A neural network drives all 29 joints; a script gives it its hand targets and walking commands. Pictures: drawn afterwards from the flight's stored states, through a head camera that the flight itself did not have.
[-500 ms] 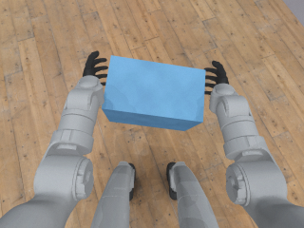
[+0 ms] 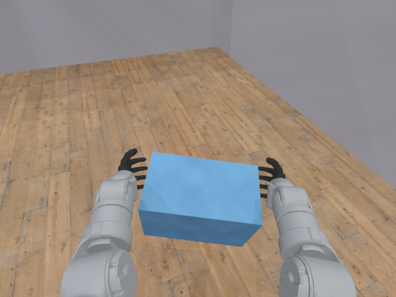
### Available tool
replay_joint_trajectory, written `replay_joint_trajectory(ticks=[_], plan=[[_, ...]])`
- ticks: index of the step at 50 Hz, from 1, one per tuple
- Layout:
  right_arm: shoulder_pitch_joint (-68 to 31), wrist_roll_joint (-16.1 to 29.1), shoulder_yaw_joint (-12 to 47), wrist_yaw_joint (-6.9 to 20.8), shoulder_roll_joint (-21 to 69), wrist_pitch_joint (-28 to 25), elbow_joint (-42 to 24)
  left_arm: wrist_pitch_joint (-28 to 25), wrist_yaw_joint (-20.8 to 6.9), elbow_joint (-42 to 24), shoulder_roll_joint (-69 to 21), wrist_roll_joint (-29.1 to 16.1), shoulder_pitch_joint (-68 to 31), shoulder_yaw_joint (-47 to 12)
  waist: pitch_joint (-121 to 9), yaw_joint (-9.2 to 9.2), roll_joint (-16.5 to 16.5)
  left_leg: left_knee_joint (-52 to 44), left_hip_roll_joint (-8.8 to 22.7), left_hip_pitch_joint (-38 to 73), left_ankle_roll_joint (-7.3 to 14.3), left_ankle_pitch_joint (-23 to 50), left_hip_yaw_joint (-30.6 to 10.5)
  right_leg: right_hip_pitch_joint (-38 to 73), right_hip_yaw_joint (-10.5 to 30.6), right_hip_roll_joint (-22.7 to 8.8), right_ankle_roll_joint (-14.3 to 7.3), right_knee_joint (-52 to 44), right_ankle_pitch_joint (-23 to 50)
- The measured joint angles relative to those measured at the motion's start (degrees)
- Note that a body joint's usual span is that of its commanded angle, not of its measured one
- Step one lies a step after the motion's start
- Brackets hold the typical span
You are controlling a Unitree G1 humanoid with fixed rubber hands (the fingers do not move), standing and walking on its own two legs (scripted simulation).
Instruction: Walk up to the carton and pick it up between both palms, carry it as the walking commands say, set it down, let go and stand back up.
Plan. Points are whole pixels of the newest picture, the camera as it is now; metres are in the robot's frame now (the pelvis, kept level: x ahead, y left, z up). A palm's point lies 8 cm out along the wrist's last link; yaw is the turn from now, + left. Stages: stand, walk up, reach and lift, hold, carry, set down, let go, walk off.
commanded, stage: reach and lift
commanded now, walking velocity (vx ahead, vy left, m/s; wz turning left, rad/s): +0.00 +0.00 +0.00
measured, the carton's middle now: (199, 201) +0.37 +0.00 -0.02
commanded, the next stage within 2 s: hold in 0.88 s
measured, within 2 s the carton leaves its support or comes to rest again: neither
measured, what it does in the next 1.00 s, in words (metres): stands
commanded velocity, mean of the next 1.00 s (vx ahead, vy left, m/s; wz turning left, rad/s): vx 0.00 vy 0.00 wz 0.00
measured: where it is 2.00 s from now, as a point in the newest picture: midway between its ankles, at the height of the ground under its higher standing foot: outside the picture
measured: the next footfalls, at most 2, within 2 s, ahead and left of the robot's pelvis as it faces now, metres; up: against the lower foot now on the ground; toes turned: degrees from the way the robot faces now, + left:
none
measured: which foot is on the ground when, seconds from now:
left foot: down 0.00-1.00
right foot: down 0.00-1.00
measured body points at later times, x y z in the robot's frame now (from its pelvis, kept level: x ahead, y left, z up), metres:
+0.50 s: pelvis +0.05 +0.00 +0.02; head +0.00 +0.01 +0.46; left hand +0.37 +0.17 +0.05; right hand +0.36 -0.17 +0.04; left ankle +0.08 +0.12 -0.72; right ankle +0.09 -0.14 -0.72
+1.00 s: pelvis +0.04 +0.00 +0.01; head -0.01 +0.01 +0.46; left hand +0.36 +0.17 +0.04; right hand +0.34 -0.17 +0.03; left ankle +0.08 +0.12 -0.72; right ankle +0.09 -0.14 -0.72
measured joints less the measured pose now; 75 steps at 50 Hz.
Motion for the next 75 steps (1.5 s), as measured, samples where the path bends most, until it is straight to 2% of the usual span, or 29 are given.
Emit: replay_joint_trajectory(ticks=[3,9,15,21,31,37,57,75], plan=[[1.71,-0.03,-0.01,0.36,0.0,0.82,0.02,0.56,-1.47,0.02,-0.02,0.07,2.35,-1.14,-1.28,0.0,-0.01,-1.42,0.02,2.52,0.18,-0.43,-0.05,2.61,0.0,0.0,-0.01,-1.64,-0.45],[5.63,-0.04,2.21,0.58,0.11,2.7,-0.57,2.27,-1.85,-1.08,-0.02,0.08,7.37,-5.22,-2.4,0.01,-0.01,-3.99,0.15,6.03,0.36,-1.19,-0.04,6.37,0.01,0.0,-0.08,-4.79,-0.77],[12.44,0.46,8.54,0.93,0.1,5.26,-7.26,5.15,-1.83,-8.01,-0.01,0.09,14.26,-11.21,-3.14,0.01,-0.01,-5.76,0.26,7.68,0.37,-1.57,-0.02,8.28,0.0,-0.01,-0.08,-7.15,-0.84],[16.44,1.23,10.5,0.95,0.49,7.15,-12.77,8.06,-1.83,-13.36,0.01,-0.02,17.13,-13.57,-3.27,0.01,-0.01,-6.12,0.27,7.97,0.37,-1.71,-0.04,8.7,0.0,-0.02,-0.08,-7.78,-0.87],[14.79,1.24,9.77,0.95,0.76,7.99,-13.37,8.94,-1.82,-13.87,-0.7,-0.02,14.91,-10.26,-2.81,0.01,-0.01,-6.14,0.27,8.2,0.37,-1.09,-0.08,8.93,0.0,0.01,-0.08,-7.77,-0.21],[14.01,1.03,7.63,0.94,1.57,6.68,-13.38,8.23,-1.83,-13.87,-1.5,-0.03,13.45,-7.58,-1.95,0.01,-0.01,-6.14,0.27,8.21,0.38,-0.77,-0.1,8.94,0.0,0.02,-0.08,-7.77,0.13],[18.26,0.95,7.51,0.96,2.06,5.85,-13.45,7.23,-1.83,-13.86,-1.59,-0.03,18.09,-10.89,-3.13,0.26,-0.01,-6.14,0.27,8.22,0.38,-0.79,-0.12,8.95,0.0,0.03,-0.09,-7.77,0.07],[15.65,0.72,7.51,0.96,2.32,6.33,-13.45,7.16,-1.83,-13.87,-1.59,-0.03,15.94,-8.07,-3.32,0.28,-0.01,-6.14,0.27,8.29,0.39,-0.56,-0.14,8.94,0.0,0.04,-0.09,-7.6,0.23]])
